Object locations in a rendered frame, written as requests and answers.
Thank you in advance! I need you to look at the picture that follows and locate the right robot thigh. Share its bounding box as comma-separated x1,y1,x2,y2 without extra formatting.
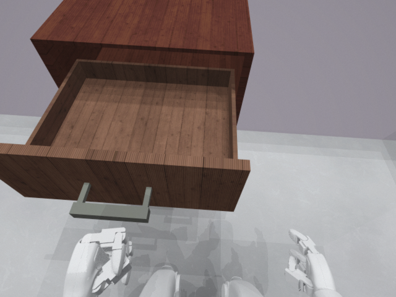
222,280,263,297

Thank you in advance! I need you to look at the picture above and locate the cabinet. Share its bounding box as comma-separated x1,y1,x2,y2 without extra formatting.
30,0,254,126

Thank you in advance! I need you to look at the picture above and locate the drawer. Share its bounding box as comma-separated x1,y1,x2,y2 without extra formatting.
0,59,251,212

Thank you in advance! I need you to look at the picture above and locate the robot thigh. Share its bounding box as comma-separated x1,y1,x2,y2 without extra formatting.
139,269,181,297
222,280,263,297

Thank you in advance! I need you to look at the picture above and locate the left robot hand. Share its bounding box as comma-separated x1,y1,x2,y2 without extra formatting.
62,227,134,297

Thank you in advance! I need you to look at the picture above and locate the handle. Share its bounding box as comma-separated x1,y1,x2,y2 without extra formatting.
69,183,152,223

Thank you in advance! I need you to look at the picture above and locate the right robot hand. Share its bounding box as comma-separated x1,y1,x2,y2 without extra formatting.
285,229,336,297

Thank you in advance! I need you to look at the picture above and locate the left robot thigh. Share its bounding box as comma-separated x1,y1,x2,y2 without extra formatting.
139,269,181,297

